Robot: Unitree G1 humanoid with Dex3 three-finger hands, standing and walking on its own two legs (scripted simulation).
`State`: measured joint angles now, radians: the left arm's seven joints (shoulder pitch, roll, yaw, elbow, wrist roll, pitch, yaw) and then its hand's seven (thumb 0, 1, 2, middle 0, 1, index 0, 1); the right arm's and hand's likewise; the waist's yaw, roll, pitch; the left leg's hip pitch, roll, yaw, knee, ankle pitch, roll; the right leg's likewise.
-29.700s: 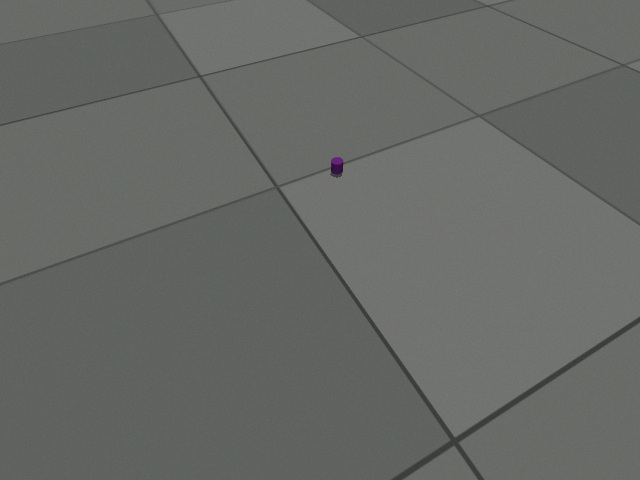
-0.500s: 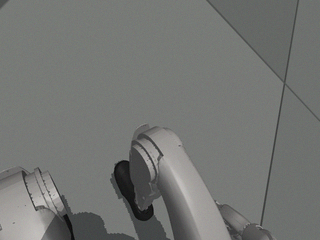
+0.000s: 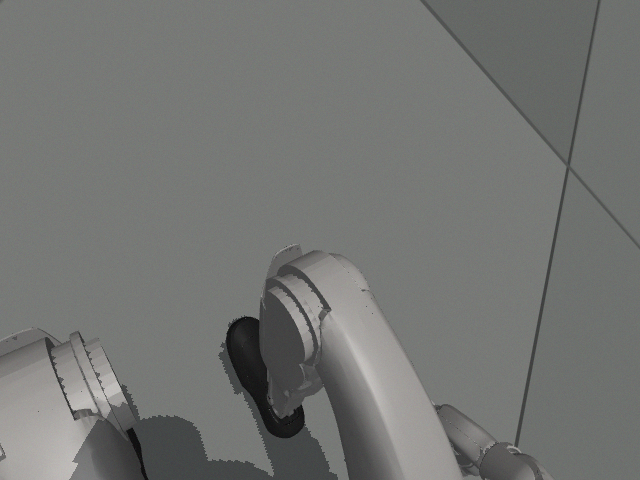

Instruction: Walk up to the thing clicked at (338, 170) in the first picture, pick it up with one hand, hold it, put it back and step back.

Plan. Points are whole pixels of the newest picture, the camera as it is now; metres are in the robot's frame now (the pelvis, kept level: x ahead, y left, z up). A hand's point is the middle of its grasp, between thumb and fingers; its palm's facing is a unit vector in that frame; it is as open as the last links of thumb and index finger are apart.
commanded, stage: close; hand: left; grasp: from above
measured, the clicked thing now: out of the picture +0.44 +0.36 -0.28
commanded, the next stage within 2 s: settle in 0.64 s
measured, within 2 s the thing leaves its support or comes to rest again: leaves its support in 1.02 s
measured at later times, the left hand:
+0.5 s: hand out of the picture +0.43 +0.34 -0.26, palm faces -0.44 -0.21 -0.87, open 8.3 cm
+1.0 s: hand out of the picture +0.44 +0.35 -0.26, palm faces -0.42 -0.20 -0.88, open 7.0 cm
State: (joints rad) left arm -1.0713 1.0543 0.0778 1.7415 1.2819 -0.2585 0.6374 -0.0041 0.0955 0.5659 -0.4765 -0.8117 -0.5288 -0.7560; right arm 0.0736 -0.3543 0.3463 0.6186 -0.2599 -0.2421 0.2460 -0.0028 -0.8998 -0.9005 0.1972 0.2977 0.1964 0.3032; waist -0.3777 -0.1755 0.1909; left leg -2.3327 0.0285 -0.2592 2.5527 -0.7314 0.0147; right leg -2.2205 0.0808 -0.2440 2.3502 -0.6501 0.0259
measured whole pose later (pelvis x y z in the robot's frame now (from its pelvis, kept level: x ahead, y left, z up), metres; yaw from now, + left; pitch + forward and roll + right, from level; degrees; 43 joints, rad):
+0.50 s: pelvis +0.00 +0.00 +0.00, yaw +0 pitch +27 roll -15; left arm -1.05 1.06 0.10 1.73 1.23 -0.24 0.60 -0.02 0.16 0.50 -0.52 -0.72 -0.78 -0.65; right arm 0.09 -0.36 0.34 0.62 -0.25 -0.23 0.24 0.00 -0.90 -0.90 0.20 0.30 0.20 0.30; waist -0.38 -0.17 0.19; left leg -2.33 0.03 -0.26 2.54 -0.73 0.02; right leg -2.22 0.08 -0.24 2.34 -0.65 0.03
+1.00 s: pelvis +0.00 +0.00 +0.00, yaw +0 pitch +28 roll -16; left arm -1.06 1.05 0.10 1.68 1.24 -0.21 0.57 -0.03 0.15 0.60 -0.55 -0.75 -0.98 -0.68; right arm 0.10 -0.35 0.35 0.61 -0.25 -0.23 0.24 0.00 -0.92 -0.90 0.20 0.30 0.20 0.30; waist -0.37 -0.16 0.18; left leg -2.34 0.03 -0.26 2.54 -0.73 0.02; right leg -2.22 0.08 -0.24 2.34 -0.65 0.03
